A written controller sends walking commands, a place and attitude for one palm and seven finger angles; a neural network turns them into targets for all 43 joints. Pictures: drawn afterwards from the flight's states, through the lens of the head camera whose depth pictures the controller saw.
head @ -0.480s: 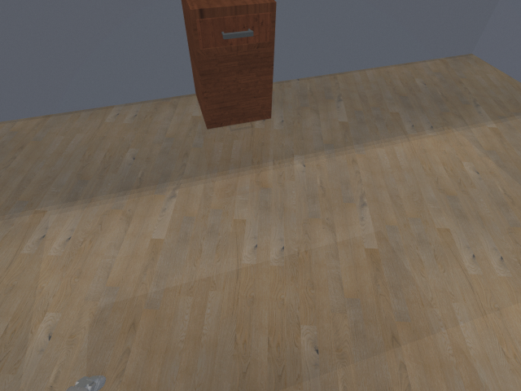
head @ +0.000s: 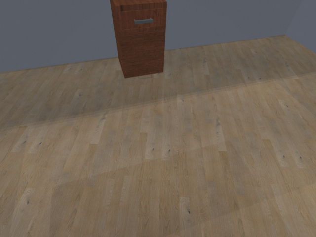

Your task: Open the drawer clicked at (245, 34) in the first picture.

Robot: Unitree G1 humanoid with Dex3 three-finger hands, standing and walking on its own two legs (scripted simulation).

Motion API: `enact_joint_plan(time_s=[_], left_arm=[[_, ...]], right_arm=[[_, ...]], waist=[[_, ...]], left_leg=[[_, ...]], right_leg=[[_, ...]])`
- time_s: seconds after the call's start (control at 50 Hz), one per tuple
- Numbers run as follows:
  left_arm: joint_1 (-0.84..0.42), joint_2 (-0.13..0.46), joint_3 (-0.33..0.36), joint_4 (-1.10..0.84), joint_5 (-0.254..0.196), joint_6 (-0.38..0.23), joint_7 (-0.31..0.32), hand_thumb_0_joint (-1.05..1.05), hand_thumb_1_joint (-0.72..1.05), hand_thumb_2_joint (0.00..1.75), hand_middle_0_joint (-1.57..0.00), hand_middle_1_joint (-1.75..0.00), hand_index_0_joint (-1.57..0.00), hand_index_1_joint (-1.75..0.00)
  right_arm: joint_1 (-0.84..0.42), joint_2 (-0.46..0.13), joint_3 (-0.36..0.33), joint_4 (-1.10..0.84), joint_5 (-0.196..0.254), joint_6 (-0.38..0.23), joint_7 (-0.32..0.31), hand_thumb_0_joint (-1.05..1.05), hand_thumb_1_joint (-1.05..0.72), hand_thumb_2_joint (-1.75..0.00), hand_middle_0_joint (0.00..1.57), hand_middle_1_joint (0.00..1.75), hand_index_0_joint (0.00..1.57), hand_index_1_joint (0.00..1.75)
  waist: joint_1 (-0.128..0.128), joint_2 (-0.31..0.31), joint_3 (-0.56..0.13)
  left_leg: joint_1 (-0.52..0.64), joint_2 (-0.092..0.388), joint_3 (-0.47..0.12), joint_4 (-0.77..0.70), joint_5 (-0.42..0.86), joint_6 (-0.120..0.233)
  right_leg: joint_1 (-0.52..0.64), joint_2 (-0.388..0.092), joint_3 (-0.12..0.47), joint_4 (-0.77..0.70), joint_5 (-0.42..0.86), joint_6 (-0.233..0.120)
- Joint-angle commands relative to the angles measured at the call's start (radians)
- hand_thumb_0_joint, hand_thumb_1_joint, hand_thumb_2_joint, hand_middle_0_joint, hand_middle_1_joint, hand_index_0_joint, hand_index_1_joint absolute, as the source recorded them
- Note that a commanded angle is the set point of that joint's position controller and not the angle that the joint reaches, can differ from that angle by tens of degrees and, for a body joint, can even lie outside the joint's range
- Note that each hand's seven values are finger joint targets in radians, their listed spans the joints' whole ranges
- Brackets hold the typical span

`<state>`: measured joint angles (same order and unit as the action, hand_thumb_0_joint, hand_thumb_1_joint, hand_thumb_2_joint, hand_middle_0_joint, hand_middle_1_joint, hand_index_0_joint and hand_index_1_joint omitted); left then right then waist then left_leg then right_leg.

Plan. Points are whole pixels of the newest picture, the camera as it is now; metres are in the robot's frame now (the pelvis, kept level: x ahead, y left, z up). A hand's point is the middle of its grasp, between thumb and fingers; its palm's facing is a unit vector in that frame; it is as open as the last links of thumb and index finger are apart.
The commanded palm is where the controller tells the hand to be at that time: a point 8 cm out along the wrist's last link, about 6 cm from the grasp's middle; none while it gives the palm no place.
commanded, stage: stand and wait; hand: left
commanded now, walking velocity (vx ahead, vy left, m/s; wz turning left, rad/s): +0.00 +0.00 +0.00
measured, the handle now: (143, 20) +1.77 +0.23 -0.19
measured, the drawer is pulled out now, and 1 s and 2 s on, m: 0.00 0.00 0.00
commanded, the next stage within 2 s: look at it before walking up in 0.34 s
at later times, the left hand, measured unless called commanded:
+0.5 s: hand out of the picture +0.07 +0.24 -0.15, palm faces -0.04 -0.94 -0.34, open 7.4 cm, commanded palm none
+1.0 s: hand out of the picture +0.06 +0.24 -0.15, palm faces -0.05 -0.94 -0.33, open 7.4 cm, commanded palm none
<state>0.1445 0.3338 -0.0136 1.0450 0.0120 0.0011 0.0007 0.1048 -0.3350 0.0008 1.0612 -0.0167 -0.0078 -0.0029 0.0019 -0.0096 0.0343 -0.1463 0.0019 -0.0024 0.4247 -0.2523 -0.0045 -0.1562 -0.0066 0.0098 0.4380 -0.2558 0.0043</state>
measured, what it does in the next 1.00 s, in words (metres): stands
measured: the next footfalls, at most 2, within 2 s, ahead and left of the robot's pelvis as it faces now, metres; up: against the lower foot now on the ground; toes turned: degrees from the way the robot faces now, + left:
left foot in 1.86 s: +0.40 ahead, +0.09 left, +0.00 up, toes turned -1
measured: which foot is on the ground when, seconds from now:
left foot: down 0.00-1.00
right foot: down 0.00-1.00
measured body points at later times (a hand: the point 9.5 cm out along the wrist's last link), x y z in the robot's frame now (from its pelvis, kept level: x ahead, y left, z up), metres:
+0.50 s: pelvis -0.01 +0.00 +0.00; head -0.01 +0.00 +0.45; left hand +0.08 +0.29 -0.13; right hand +0.07 -0.30 -0.13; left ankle -0.01 +0.12 -0.74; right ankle -0.01 -0.12 -0.74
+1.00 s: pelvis -0.01 -0.01 +0.00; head -0.01 +0.00 +0.45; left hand +0.06 +0.29 -0.13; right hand +0.06 -0.30 -0.13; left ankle -0.01 +0.12 -0.74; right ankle -0.01 -0.12 -0.74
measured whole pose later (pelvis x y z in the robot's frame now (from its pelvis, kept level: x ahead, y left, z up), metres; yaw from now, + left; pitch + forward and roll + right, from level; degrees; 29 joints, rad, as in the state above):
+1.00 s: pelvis -0.01 -0.01 +0.00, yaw +0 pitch -2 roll +0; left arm 0.14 0.34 -0.01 1.09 0.01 -0.01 0.00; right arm 0.12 -0.34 0.01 1.12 -0.01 -0.01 0.00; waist 0.00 0.00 0.04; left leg -0.13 0.01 0.00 0.36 -0.20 -0.01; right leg -0.14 0.00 0.01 0.38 -0.20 0.00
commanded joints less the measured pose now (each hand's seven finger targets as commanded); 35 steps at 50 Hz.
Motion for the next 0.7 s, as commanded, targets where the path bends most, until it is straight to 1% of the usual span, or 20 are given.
enact_joint_plan(time_s=[0.0,0.04,0.06,0.12,0.16,0.2,0.26,0.3,0.34,0.36,0.4,0.46,0.48,0.5,0.56,0.62,0.64,0.68], left_arm=[[-0.051,0.213,0.048,-0.06,-0.004,-0.025,0.013,0.0,0.9,0.9,-0.2,-0.3,-0.2,-0.3],[-0.049,0.213,0.048,-0.052,-0.005,-0.025,0.013,0.0,0.9,0.9,-0.2,-0.3,-0.2,-0.3],[-0.048,0.214,0.047,-0.049,-0.004,-0.025,0.013,0.0,0.9,0.9,-0.2,-0.3,-0.2,-0.3],[-0.05,0.216,0.047,-0.042,-0.004,-0.025,0.012,0.0,0.9,0.9,-0.2,-0.3,-0.2,-0.3],[-0.054,0.217,0.045,-0.036,-0.005,-0.024,0.011,0.0,0.9,0.9,-0.2,-0.3,-0.2,-0.3],[-0.05,0.218,0.046,-0.035,-0.003,-0.025,0.011,0.0,0.9,0.9,-0.2,-0.3,-0.2,-0.3],[-0.054,0.215,0.044,-0.03,-0.003,-0.025,0.011,0.0,0.9,0.9,-0.2,-0.3,-0.2,-0.3],[-0.052,0.218,0.046,-0.03,-0.003,-0.026,0.012,0.0,0.9,0.9,-0.2,-0.3,-0.2,-0.3],[-0.052,0.216,0.044,-0.028,-0.003,-0.026,0.011,0.0,0.9,0.9,-0.2,-0.3,-0.2,-0.3],[-0.053,0.216,0.045,-0.029,-0.003,-0.027,0.011,0.0,0.9,0.9,-0.2,-0.3,-0.2,-0.3],[-0.057,0.215,0.045,-0.03,-0.002,-0.026,0.012,0.0,0.9,0.9,-0.2,-0.3,-0.2,-0.3],[-0.054,0.214,0.044,-0.029,-0.002,-0.025,0.011,0.0,0.9,0.9,-0.2,-0.3,-0.2,-0.3],[-0.057,0.214,0.043,-0.029,-0.002,-0.024,0.011,0.0,0.9,0.9,-0.2,-0.3,-0.2,-0.3],[-0.054,0.214,0.045,-0.029,-0.001,-0.025,0.011,0.0,0.9,0.9,-0.2,-0.3,-0.2,-0.3],[-0.054,0.212,0.045,-0.028,-0.001,-0.025,0.01,0.0,0.9,0.9,-0.2,-0.3,-0.2,-0.3],[-0.054,0.214,0.045,-0.027,0.0,-0.026,0.01,0.0,0.9,0.9,-0.2,-0.3,-0.2,-0.3],[-0.049,0.213,0.045,-0.029,-0.001,-0.027,0.01,0.0,0.9,0.9,-0.2,-0.3,-0.2,-0.3],[-0.051,0.213,0.045,-0.027,-0.001,-0.027,0.01,0.0,0.9,0.9,-0.2,-0.3,-0.2,-0.3]], right_arm=[[-0.058,-0.202,-0.041,-0.06,0.007,-0.024,-0.014,0.0,-0.9,-0.9,0.2,0.3,0.2,0.3],[-0.055,-0.205,-0.039,-0.052,0.006,-0.025,-0.014,0.0,-0.9,-0.9,0.2,0.3,0.2,0.3],[-0.05,-0.205,-0.039,-0.048,0.007,-0.026,-0.013,0.0,-0.9,-0.9,0.2,0.3,0.2,0.3],[-0.049,-0.207,-0.038,-0.038,0.008,-0.025,-0.013,0.0,-0.9,-0.9,0.2,0.3,0.2,0.3],[-0.046,-0.209,-0.036,-0.031,0.008,-0.024,-0.012,0.0,-0.9,-0.9,0.2,0.3,0.2,0.3],[-0.044,-0.21,-0.037,-0.029,0.009,-0.025,-0.011,0.0,-0.9,-0.9,0.2,0.3,0.2,0.3],[-0.045,-0.21,-0.036,-0.023,0.007,-0.025,-0.011,0.0,-0.9,-0.9,0.2,0.3,0.2,0.3],[-0.039,-0.209,-0.036,-0.02,0.009,-0.025,-0.01,0.0,-0.9,-0.9,0.2,0.3,0.2,0.3],[-0.039,-0.21,-0.036,-0.018,0.008,-0.027,-0.011,0.0,-0.9,-0.9,0.2,0.3,0.2,0.3],[-0.041,-0.21,-0.036,-0.017,0.008,-0.027,-0.011,0.0,-0.9,-0.9,0.2,0.3,0.2,0.3],[-0.042,-0.21,-0.036,-0.015,0.009,-0.025,-0.01,0.0,-0.9,-0.9,0.2,0.3,0.2,0.3],[-0.041,-0.209,-0.036,-0.014,0.008,-0.026,-0.01,0.0,-0.9,-0.9,0.2,0.3,0.2,0.3],[-0.04,-0.21,-0.035,-0.013,0.008,-0.027,-0.01,0.0,-0.9,-0.9,0.2,0.3,0.2,0.3],[-0.04,-0.208,-0.036,-0.014,0.009,-0.026,-0.01,0.0,-0.9,-0.9,0.2,0.3,0.2,0.3],[-0.038,-0.208,-0.036,-0.014,0.009,-0.028,-0.01,0.0,-0.9,-0.9,0.2,0.3,0.2,0.3],[-0.038,-0.207,-0.036,-0.014,0.009,-0.026,-0.009,0.0,-0.9,-0.9,0.2,0.3,0.2,0.3],[-0.037,-0.207,-0.036,-0.013,0.009,-0.027,-0.009,0.0,-0.9,-0.9,0.2,0.3,0.2,0.3],[-0.037,-0.206,-0.036,-0.012,0.009,-0.027,-0.01,0.0,-0.9,-0.9,0.2,0.3,0.2,0.3]], waist=[[0.0,-0.002,-0.082],[-0.001,0.008,-0.09],[-0.001,0.004,-0.092],[-0.001,0.008,-0.083],[-0.001,0.001,-0.065],[0.001,-0.007,-0.073],[0.0,0.004,-0.063],[-0.001,-0.004,-0.076],[-0.001,0.002,-0.078],[-0.001,-0.006,-0.072],[0.0,-0.001,-0.057],[-0.001,0.0,-0.057],[-0.001,0.011,-0.052],[0.001,0.002,-0.056],[-0.001,0.006,-0.062],[-0.001,-0.003,-0.052],[0.0,-0.003,-0.066],[0.0,0.003,-0.061]], left_leg=[[0.014,0.11,-0.079,-0.062,0.207,0.04],[0.022,0.111,-0.081,-0.067,0.21,0.039],[0.023,0.112,-0.079,-0.07,0.208,0.039],[0.019,0.113,-0.08,-0.078,0.19,0.037],[0.01,0.112,-0.084,-0.088,0.169,0.037],[0.019,0.114,-0.083,-0.088,0.173,0.037],[0.017,0.115,-0.085,-0.097,0.163,0.037],[0.021,0.116,-0.086,-0.093,0.179,0.036],[0.025,0.117,-0.083,-0.096,0.18,0.036],[0.027,0.118,-0.083,-0.097,0.181,0.035],[0.017,0.118,-0.085,-0.104,0.167,0.035],[0.02,0.117,-0.086,-0.11,0.156,0.035],[0.016,0.117,-0.088,-0.114,0.155,0.035],[0.016,0.118,-0.087,-0.111,0.151,0.036],[0.019,0.118,-0.089,-0.113,0.152,0.035],[0.018,0.117,-0.087,-0.112,0.15,0.034],[0.025,0.117,-0.086,-0.108,0.161,0.034],[0.023,0.117,-0.087,-0.109,0.165,0.033]], right_leg=[[0.017,-0.114,0.095,-0.069,0.224,-0.042],[0.022,-0.116,0.099,-0.071,0.228,-0.043],[0.024,-0.116,0.097,-0.073,0.223,-0.041],[0.02,-0.115,0.097,-0.081,0.202,-0.04],[0.013,-0.113,0.102,-0.091,0.18,-0.04],[0.014,-0.114,0.101,-0.093,0.181,-0.04],[0.004,-0.113,0.103,-0.098,0.168,-0.039],[0.015,-0.114,0.104,-0.097,0.185,-0.04],[0.013,-0.114,0.106,-0.098,0.187,-0.039],[0.01,-0.115,0.105,-0.099,0.191,-0.039],[0.001,-0.111,0.106,-0.103,0.17,-0.038],[-0.004,-0.111,0.108,-0.109,0.155,-0.037],[-0.004,-0.109,0.107,-0.109,0.149,-0.036],[-0.003,-0.108,0.108,-0.11,0.146,-0.036],[0.001,-0.11,0.109,-0.114,0.146,-0.036],[-0.007,-0.112,0.109,-0.118,0.147,-0.036],[0.001,-0.114,0.109,-0.117,0.159,-0.037],[0.002,-0.114,0.107,-0.117,0.166,-0.036]])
